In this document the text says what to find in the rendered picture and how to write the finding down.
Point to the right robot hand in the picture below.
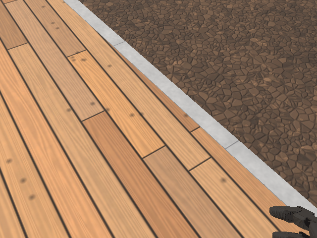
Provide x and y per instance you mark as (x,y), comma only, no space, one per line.
(300,216)

